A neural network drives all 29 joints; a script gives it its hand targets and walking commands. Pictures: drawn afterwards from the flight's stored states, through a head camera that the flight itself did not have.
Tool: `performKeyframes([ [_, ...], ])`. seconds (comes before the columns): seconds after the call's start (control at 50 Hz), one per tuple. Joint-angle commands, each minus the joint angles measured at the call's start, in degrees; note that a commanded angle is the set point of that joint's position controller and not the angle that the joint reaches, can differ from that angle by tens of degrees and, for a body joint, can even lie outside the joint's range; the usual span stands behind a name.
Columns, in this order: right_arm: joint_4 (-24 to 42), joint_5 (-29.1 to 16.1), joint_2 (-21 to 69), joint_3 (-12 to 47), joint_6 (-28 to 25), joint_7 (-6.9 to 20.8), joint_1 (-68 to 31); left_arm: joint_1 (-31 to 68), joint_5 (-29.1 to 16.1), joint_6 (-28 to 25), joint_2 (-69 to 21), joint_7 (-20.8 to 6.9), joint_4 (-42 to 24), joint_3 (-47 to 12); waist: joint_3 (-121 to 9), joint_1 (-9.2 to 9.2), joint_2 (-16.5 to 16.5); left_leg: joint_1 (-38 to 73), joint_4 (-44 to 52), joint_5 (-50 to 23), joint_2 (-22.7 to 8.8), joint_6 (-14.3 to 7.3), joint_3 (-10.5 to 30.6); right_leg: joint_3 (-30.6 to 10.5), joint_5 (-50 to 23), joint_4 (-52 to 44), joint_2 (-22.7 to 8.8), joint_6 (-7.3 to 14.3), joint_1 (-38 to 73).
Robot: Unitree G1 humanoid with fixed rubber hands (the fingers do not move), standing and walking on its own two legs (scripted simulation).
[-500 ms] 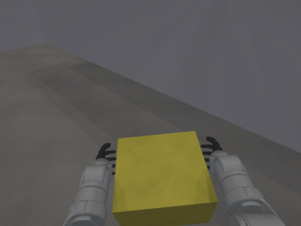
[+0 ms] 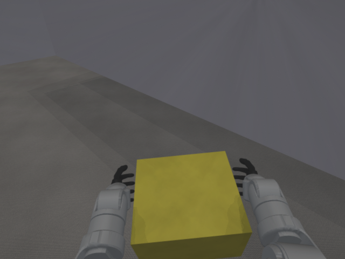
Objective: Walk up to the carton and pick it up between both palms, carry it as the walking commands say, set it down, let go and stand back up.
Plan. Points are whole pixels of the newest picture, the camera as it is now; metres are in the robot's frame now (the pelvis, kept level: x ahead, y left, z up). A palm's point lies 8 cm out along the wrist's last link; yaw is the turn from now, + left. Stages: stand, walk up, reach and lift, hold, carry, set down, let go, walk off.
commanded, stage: reach and lift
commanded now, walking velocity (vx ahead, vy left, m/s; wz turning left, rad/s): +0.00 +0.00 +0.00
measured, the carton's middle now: (186, 205) +0.32 -0.01 -0.02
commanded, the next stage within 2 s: hold in 0.02 s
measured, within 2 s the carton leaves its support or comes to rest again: neither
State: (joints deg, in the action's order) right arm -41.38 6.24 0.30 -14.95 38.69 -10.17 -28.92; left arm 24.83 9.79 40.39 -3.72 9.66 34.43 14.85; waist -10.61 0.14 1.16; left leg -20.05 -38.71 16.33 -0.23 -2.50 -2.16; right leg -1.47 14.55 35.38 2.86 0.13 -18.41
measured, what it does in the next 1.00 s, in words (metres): stands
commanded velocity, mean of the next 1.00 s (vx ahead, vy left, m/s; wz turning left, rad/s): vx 0.00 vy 0.00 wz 0.00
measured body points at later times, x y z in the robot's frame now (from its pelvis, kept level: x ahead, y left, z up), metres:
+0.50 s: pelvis +0.00 +0.00 +0.00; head -0.10 +0.00 +0.44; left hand +0.31 +0.17 +0.05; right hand +0.32 -0.17 +0.05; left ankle +0.05 +0.09 -0.72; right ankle +0.05 -0.12 -0.72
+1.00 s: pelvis +0.00 +0.00 +0.00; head -0.10 +0.00 +0.44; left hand +0.31 +0.17 +0.05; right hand +0.31 -0.17 +0.06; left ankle +0.05 +0.09 -0.72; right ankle +0.05 -0.12 -0.72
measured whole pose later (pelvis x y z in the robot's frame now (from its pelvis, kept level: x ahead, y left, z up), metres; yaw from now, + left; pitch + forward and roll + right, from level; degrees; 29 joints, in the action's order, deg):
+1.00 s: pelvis +0.00 +0.00 +0.00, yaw +0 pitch -4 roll -2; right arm -41.4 6.3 0.9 -14.5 38.7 -10.6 -27.2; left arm 23.4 9.8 40.4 -3.7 9.7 34.4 14.9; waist -10.6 0.1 1.2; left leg -18.6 -38.7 16.3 -0.2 -2.5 -2.2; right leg -1.5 14.5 35.4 2.9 0.1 -17.0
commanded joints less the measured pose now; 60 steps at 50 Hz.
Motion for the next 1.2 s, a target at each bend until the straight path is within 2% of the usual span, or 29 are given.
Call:
performKeyframes([
  [0.0,14.83,-9.67,64.67,22.17,-2.95,34.65,-39.1,46.3,-15.57,-3.99,-60.36,-31.84,-11.79,-26.25,-20.49,0.16,-2.14,16.04,14.65,-8.37,2.14,2.63,6.17,-2.24,-6.32,-10.3,1.34,0.91,8.08],
  [0.02,15.08,-10.4,64.48,22.96,-3.1,34.66,-38.1,46.24,-16.58,-3.97,-61.52,-32.02,-13.22,-27.28,-21.15,1.25,0.04,16.3,14.71,-9.34,1.98,2.87,6.53,-2.28,-8.04,-9.98,1.37,1.07,9.01],
  [0.04,16.93,-10.05,64.04,23.29,-3.14,34.48,-38.86,45.01,-16.31,-3.8,-61.14,-31.92,-13.02,-27.65,-21.56,0.75,-1.41,16.46,15.02,-9.95,1.89,2.95,6.62,-1.84,-8.09,-10.11,1.37,1.0,8.76],
  [0.06,13.19,-10.16,64.33,21.77,-2.69,34.72,-37.24,47.09,-15.81,-3.84,-60.14,-31.6,-14.87,-27.14,-19.66,1.23,1.47,15.07,15.92,-6.06,1.32,2.82,7.14,-1.85,-6.2,-9.5,1.29,0.97,8.43],
  [0.14,15.37,-9.38,63.07,22.5,-2.67,34.11,-38.97,43.87,-15.73,-3.19,-61.82,-31.81,-9.72,-26.68,-17.98,0.98,-2.01,14.83,15.97,-6.93,1.07,2.75,7.32,-1.69,-6.28,-9.95,1.56,1.0,8.48],
  [0.18,17.19,-10.64,64.37,23.29,-2.99,34.5,-41.15,44.65,-15.58,-3.35,-60.55,-32.2,-11.32,-26.21,-18.67,-0.41,-1.16,15.02,14.88,-5.42,2.39,2.33,6.09,-2.04,-4.09,-10.36,1.18,0.9,8.34],
  [0.24,15.33,-10.7,63.48,22.57,-3.18,34.85,-41.52,49.26,-16.21,-3.76,-60.97,-31.86,-12.55,-26.83,-17.56,0.68,0.89,12.79,16.41,-2.52,1.32,2.65,7.24,-1.36,-3.61,-9.14,1.68,1.01,8.66],
  [0.28,16.83,-10.83,64.0,23.07,-3.32,34.63,-42.65,48.29,-15.82,-3.95,-60.93,-32.26,-10.94,-26.71,-18.33,-0.55,-0.76,12.41,16.22,-1.78,1.64,2.26,6.76,-1.5,-2.62,-9.44,1.56,0.91,9.97],
  [0.32,16.83,-10.8,62.88,22.78,-3.29,34.69,-43.05,45.22,-15.4,-3.56,-61.32,-32.56,-7.56,-25.18,-16.18,-0.42,-1.3,12.68,16.53,0.29,1.17,2.27,6.65,-1.17,-0.65,-9.65,1.59,0.82,8.49],
  [0.4,14.32,-9.74,63.65,21.72,-2.89,34.5,-39.05,47.0,-16.19,-3.64,-61.57,-32.22,-11.3,-26.7,-18.78,1.24,-0.28,14.57,16.46,-4.21,1.04,2.68,7.03,-1.7,-4.43,-9.85,1.39,1.03,9.21],
  [0.44,14.92,-9.97,64.23,21.78,-2.68,34.84,-40.97,44.76,-14.28,-3.66,-60.61,-32.28,-9.54,-24.46,-15.45,-1.06,-0.83,12.0,17.11,-1.27,1.28,2.16,6.47,-1.1,-2.27,-9.65,1.63,0.56,9.67],
  [0.46,14.02,-10.0,64.16,21.9,-2.73,34.52,-39.32,43.84,-14.34,-3.45,-60.95,-32.33,-8.32,-25.65,-15.92,-0.5,-1.29,13.41,16.18,-3.42,1.53,2.26,6.38,-1.82,-2.95,-10.41,1.17,0.69,8.81],
  [0.48,18.42,-11.47,65.03,23.84,-3.38,34.61,-42.57,43.28,-14.64,-3.84,-61.29,-32.38,-10.39,-25.8,-19.89,-1.73,0.81,13.73,15.59,-4.46,2.1,2.11,5.71,-1.7,-3.88,-9.76,1.19,0.79,10.51],
  [0.5,17.67,-10.77,64.59,23.6,-3.18,34.65,-40.13,44.14,-15.71,-3.85,-61.71,-32.5,-11.69,-27.37,-19.88,-0.23,-0.96,15.65,15.16,-6.6,2.39,2.42,5.83,-1.76,-5.06,-10.43,1.23,0.91,9.64],
  [0.54,17.91,-10.86,65.11,24.23,-2.95,34.21,-40.19,43.54,-15.6,-3.53,-60.34,-32.66,-10.65,-26.02,-19.15,-1.02,-3.28,15.39,15.04,-7.64,2.31,2.04,5.95,-1.67,-5.7,-10.5,1.08,0.67,9.59],
  [0.6,18.12,-11.37,65.6,24.41,-2.95,34.18,-40.4,43.84,-15.63,-3.73,-60.32,-32.85,-11.46,-26.33,-19.01,-1.23,-2.53,15.59,15.15,-6.79,2.35,1.98,5.88,-1.52,-4.82,-10.54,0.98,0.42,9.76],
  [0.62,17.46,-11.12,65.27,23.4,-2.83,34.29,-39.97,45.3,-15.7,-3.56,-60.74,-32.74,-12.89,-26.75,-18.94,0.17,-0.92,14.68,16.05,-5.28,1.99,2.01,6.53,-1.41,-4.5,-10.18,1.15,0.64,9.77],
  [0.64,17.05,-11.08,65.18,23.92,-2.4,34.28,-40.44,43.01,-14.54,-3.28,-59.38,-32.46,-9.99,-25.09,-15.88,-1.63,-2.5,14.99,15.6,-5.05,2.7,1.85,5.54,-1.72,-2.65,-11.13,0.88,0.56,8.43],
  [0.66,16.05,-10.85,64.92,23.04,-2.44,34.2,-39.28,43.19,-14.79,-3.16,-60.69,-32.54,-9.13,-25.23,-15.43,-0.49,-0.96,14.12,15.85,-4.01,1.93,1.85,6.13,-1.76,-2.69,-10.74,0.92,0.86,8.41],
  [0.7,15.74,-10.86,66.04,22.85,-2.65,34.42,-39.68,45.04,-15.17,-3.54,-60.05,-32.7,-11.81,-25.9,-15.63,-1.06,0.42,14.05,16.08,-1.85,2.18,1.88,5.43,-1.78,-0.96,-10.99,0.94,0.82,8.19],
  [0.76,15.72,-9.99,65.67,22.37,-2.86,34.15,-39.78,44.87,-15.07,-3.37,-59.81,-33.27,-10.0,-25.04,-15.68,-0.43,-5.12,16.91,15.23,-1.81,2.55,1.92,5.55,-2.25,1.29,-12.26,0.26,1.17,5.34],
  [0.8,18.03,-11.26,66.05,24.06,-3.14,34.13,-39.85,43.5,-15.35,-3.72,-60.3,-33.26,-10.48,-25.66,-17.96,-1.08,-1.75,16.26,14.54,-7.46,2.62,1.92,5.43,-2.19,-3.88,-11.37,0.62,1.0,8.21],
  [0.82,14.55,-10.37,66.81,22.41,-2.66,34.17,-39.8,45.52,-14.75,-3.57,-59.2,-33.12,-9.68,-24.85,-14.86,-1.64,-1.74,14.59,15.77,-2.65,2.3,1.84,5.21,-1.97,-0.19,-11.47,0.6,0.86,7.25],
  [0.9,15.82,-10.13,66.95,22.43,-2.76,34.18,-39.73,45.95,-15.2,-3.72,-60.27,-33.33,-9.58,-24.56,-15.84,-0.69,-3.62,15.39,16.02,-1.83,1.93,1.84,5.8,-1.62,-0.08,-11.32,1.0,0.67,7.45],
  [0.92,15.57,-9.91,65.01,21.38,-3.06,34.36,-40.68,45.14,-14.54,-3.6,-60.34,-33.26,-8.22,-24.27,-14.19,-0.48,-0.87,13.54,16.81,0.51,1.57,1.99,5.97,-1.61,0.6,-11.01,1.0,1.03,7.37],
  [1.02,18.48,-11.28,67.76,25.27,-3.43,34.11,-40.61,45.57,-16.14,-4.54,-59.95,-33.32,-13.13,-26.4,-20.73,-1.17,-5.26,18.82,13.69,-7.91,2.68,1.65,5.55,-2.32,-3.37,-11.78,0.49,0.71,7.08],
  [1.04,16.76,-10.92,67.3,23.77,-2.85,34.26,-38.63,44.6,-15.17,-3.91,-59.43,-33.1,-12.3,-25.74,-16.87,-0.92,-2.35,17.05,14.7,-6.66,2.7,1.86,5.77,-2.04,-3.55,-11.47,0.55,0.66,7.28],
  [1.08,13.15,-10.01,66.64,21.78,-2.65,34.42,-37.81,46.63,-15.29,-3.86,-60.05,-33.08,-10.9,-25.49,-16.47,-0.2,-2.33,14.87,16.52,-2.49,1.54,1.91,6.28,-1.67,-1.25,-10.99,0.92,0.64,7.61],
  [1.18,17.98,-10.87,66.99,23.52,-3.29,34.09,-40.7,44.07,-14.83,-3.75,-60.32,-33.17,-10.67,-24.55,-16.6,-0.63,-2.16,14.61,15.34,-3.66,2.36,1.48,5.89,-2.34,-2.07,-11.0,0.49,0.84,8.7],
])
